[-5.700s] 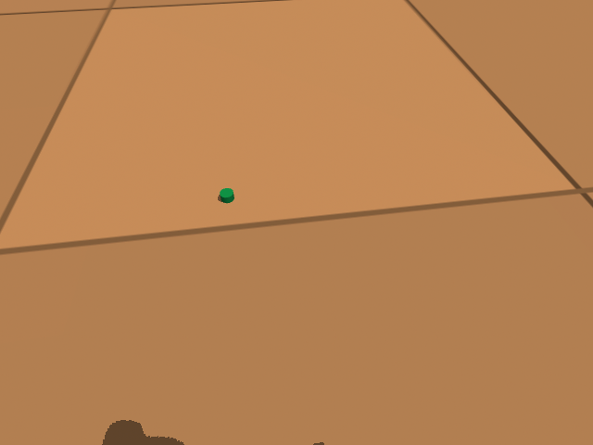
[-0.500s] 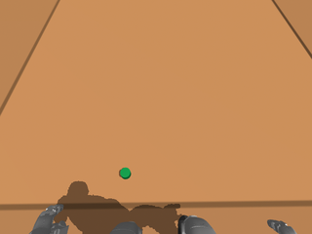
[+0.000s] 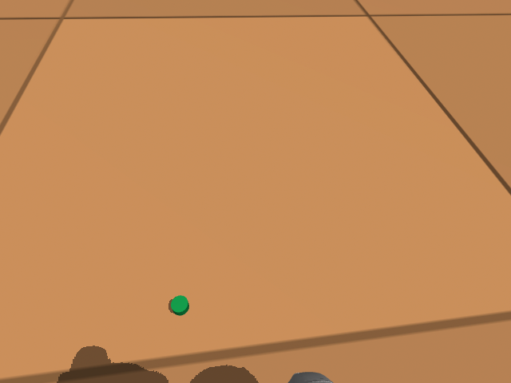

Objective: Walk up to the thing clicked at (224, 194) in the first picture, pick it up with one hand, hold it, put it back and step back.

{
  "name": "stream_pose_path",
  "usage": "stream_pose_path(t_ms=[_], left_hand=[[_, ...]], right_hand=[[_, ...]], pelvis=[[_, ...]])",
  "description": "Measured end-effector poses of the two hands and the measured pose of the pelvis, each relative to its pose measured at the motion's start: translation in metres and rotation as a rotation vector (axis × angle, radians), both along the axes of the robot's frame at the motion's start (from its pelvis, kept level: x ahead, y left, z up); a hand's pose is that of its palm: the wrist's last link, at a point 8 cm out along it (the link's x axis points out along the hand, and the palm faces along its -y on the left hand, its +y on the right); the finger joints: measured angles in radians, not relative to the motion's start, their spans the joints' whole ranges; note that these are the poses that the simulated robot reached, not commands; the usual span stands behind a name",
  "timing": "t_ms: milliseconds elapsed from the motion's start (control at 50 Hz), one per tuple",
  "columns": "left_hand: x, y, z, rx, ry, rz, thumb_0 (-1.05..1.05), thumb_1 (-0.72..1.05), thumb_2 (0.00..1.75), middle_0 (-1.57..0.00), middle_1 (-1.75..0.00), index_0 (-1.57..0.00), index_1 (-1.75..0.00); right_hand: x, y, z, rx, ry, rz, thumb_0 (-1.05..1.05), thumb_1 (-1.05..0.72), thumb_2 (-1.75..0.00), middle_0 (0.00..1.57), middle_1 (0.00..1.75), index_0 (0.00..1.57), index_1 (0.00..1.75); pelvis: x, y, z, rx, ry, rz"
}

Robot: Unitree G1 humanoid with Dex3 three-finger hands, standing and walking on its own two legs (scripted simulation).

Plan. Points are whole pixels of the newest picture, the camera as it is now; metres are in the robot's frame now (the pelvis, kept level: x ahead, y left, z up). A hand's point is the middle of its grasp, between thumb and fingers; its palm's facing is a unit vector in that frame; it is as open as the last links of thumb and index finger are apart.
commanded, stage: walk up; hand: left
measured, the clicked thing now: (180, 305) +0.48 +0.24 -0.75
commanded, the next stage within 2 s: none
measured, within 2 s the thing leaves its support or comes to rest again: neither
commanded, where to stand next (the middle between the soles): +0.10 -0.01 m, yaw +2 degrees
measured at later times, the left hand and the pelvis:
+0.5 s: hand out of the picture +0.12 +0.27 -0.16, palm faces +0.06 -0.92 -0.39, open 7.4 cm; pelvis +0.02 -0.01 -0.01, yaw +4 degrees
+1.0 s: hand out of the picture +0.05 +0.26 -0.14, palm faces +0.04 -0.93 -0.35, open 7.4 cm; pelvis +0.01 +0.00 +0.01, yaw +3 degrees
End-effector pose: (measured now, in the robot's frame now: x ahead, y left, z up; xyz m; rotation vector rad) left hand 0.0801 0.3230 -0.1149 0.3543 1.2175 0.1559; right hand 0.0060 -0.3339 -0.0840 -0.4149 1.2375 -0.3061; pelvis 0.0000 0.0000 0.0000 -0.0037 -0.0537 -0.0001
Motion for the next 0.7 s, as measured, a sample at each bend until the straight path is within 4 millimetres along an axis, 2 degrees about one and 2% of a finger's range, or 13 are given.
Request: stream_pose_path(t_ms=[80,160,240,360,480,600,700], left_hand=[[0.022,-0.023,0.010,0.031,-0.107,-0.009,0.01,0.91,0.89,-0.20,-0.30,-0.20,-0.30],[0.027,-0.041,0.026,0.032,-0.152,0.003,0.01,0.90,0.89,-0.21,-0.30,-0.20,-0.30],[0.028,-0.048,0.033,0.041,-0.161,0.022,0.01,0.90,0.89,-0.21,-0.30,-0.20,-0.30],[0.031,-0.039,0.022,0.050,-0.148,0.060,0.01,0.90,0.89,-0.21,-0.30,-0.20,-0.30],[0.030,-0.015,-0.003,0.049,-0.129,0.087,0.01,0.90,0.89,-0.21,-0.30,-0.20,-0.30],[0.012,-0.005,-0.007,0.049,-0.082,0.109,0.01,0.90,0.89,-0.21,-0.30,-0.20,-0.30],[-0.015,-0.007,-0.006,0.058,-0.049,0.096,0.01,0.90,0.89,-0.21,-0.30,-0.20,-0.30]], right_hand=[[0.007,-0.024,-0.019,0.018,0.022,-0.008,0.00,-0.90,-0.90,0.21,0.30,0.21,0.30],[0.029,-0.025,-0.024,0.058,0.004,0.007,0.01,-0.90,-0.90,0.21,0.30,0.20,0.30],[0.051,-0.018,-0.029,0.099,-0.009,0.041,0.00,-0.91,-0.90,0.21,0.30,0.20,0.30],[0.073,-0.001,-0.038,0.119,0.025,0.073,0.00,-0.91,-0.90,0.21,0.30,0.20,0.30],[0.094,0.018,-0.037,0.089,-0.002,0.116,0.00,-0.90,-0.90,0.21,0.30,0.20,0.30],[0.113,0.033,-0.025,0.088,-0.079,0.147,0.00,-0.90,-0.90,0.21,0.30,0.20,0.30],[0.124,0.036,-0.027,0.108,-0.133,0.165,0.00,-0.90,-0.90,0.21,0.30,0.20,0.30]], pelvis=[[0.006,-0.020,-0.007,-0.018,-0.018,0.016],[0.012,-0.027,0.000,0.002,-0.022,0.016],[0.020,-0.030,0.004,-0.001,-0.016,0.028],[0.024,-0.026,-0.002,0.001,-0.009,0.049],[0.018,-0.008,-0.015,0.013,0.005,0.072],[0.007,-0.002,-0.010,-0.004,0.010,0.067],[0.001,-0.004,-0.012,-0.008,0.012,0.046]])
